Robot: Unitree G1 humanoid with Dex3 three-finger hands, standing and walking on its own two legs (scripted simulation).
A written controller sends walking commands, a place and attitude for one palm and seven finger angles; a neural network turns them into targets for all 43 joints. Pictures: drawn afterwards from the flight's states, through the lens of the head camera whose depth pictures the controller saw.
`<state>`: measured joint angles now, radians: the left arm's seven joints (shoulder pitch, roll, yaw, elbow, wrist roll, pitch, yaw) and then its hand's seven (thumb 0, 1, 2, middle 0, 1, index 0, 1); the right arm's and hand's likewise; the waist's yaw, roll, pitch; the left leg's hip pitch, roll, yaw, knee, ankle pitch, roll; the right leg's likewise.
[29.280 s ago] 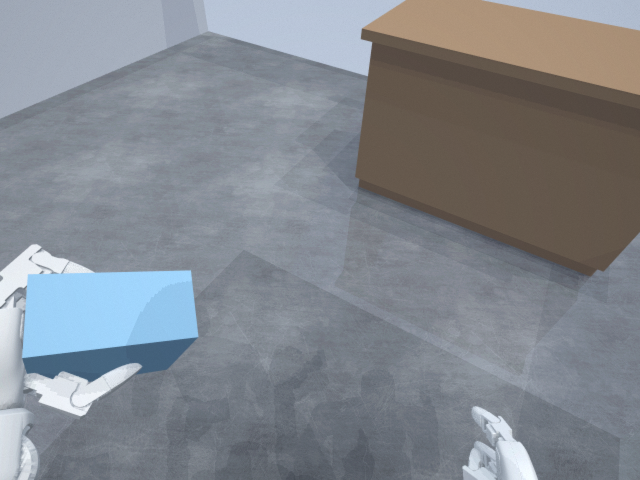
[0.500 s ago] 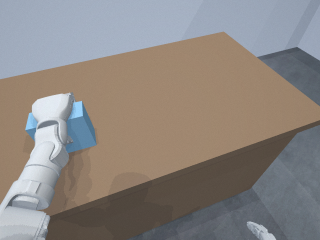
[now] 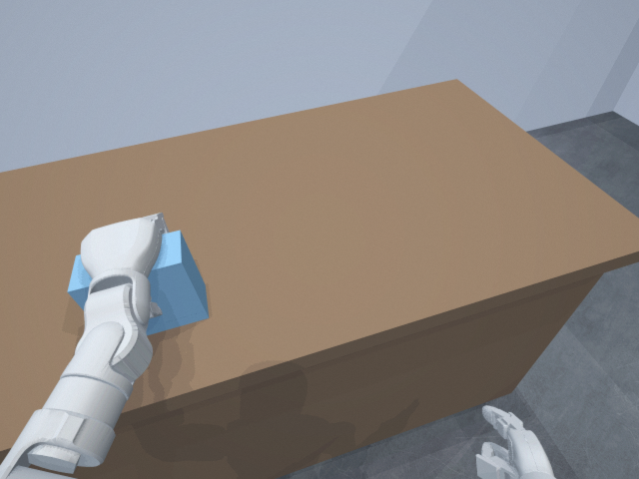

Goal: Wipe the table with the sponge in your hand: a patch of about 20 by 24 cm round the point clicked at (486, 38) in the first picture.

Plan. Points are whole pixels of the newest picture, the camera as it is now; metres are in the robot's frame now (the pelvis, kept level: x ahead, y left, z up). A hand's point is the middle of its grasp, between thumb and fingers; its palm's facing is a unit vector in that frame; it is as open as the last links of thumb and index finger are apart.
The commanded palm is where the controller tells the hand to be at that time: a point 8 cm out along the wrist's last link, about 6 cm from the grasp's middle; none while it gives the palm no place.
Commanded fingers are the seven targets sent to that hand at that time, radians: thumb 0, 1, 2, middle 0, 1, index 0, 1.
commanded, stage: wipe back along the middle lane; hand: left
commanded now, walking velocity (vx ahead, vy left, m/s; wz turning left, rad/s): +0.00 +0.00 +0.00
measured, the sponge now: (151, 297) +0.33 +0.29 +0.04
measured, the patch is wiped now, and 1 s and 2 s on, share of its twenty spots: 0.50 0.60 0.85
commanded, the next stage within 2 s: slide across to the third lane in 0.16 s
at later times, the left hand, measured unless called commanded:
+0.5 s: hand (155, 285) +0.32 +0.26 +0.09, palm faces -0.01 -0.03 -1.00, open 10.7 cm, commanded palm +0.29 +0.23 +0.13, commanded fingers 0.00 0.10 1.30 -1.20 -1.60 -1.20 -1.60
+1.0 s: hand (199, 273) +0.34 +0.20 +0.09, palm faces +0.01 -0.04 -1.00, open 10.7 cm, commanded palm +0.31 +0.18 +0.13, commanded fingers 0.00 0.10 1.30 -1.20 -1.60 -1.20 -1.60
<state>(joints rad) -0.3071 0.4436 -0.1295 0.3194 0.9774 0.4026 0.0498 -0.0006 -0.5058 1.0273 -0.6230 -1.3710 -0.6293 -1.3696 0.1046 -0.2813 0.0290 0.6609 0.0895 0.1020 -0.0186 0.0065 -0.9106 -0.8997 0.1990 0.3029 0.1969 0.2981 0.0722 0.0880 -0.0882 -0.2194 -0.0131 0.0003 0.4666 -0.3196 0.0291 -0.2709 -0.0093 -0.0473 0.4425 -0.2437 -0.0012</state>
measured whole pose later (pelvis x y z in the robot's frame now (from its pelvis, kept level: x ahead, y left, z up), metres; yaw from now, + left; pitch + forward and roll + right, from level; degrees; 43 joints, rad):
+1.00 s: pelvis -0.01 -0.02 +0.00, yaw +0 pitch +2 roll +0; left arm -0.42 0.32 -0.29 0.39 0.98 0.51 0.07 -0.01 -0.53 1.03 -0.66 -1.33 -0.67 -1.33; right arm 0.07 -0.27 0.03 0.70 0.09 0.10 -0.03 0.01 -0.91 -0.90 0.20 0.30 0.20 0.30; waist 0.08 0.09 -0.08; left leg -0.19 0.00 0.00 0.44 -0.29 0.01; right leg -0.26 0.00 -0.05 0.45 -0.23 -0.02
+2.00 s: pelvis -0.04 -0.04 +0.00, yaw -1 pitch +8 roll +0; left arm -0.80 0.43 -0.12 0.98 1.00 0.30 0.13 0.02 -0.54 1.03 -0.69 -1.30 -0.69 -1.30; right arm 0.23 -0.30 0.00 0.77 0.09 0.08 -0.05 0.01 -0.91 -0.90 0.20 0.30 0.20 0.30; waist -0.03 0.07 -0.09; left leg -0.38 0.03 0.01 0.50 -0.27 -0.01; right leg -0.45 0.03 -0.04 0.50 -0.20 -0.05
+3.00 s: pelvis +0.00 +0.01 -0.01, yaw -3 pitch +17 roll -2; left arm -1.05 0.55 -0.08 1.20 1.07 0.28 0.13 0.02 -0.54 1.03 -0.68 -1.31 -0.69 -1.31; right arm 0.33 -0.26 -0.02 0.77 0.04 0.09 -0.01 0.00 -0.91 -0.90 0.20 0.30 0.20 0.30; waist -0.10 0.05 -0.14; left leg -0.54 0.01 0.03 0.59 -0.35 0.03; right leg -0.57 0.02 -0.01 0.50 -0.22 0.00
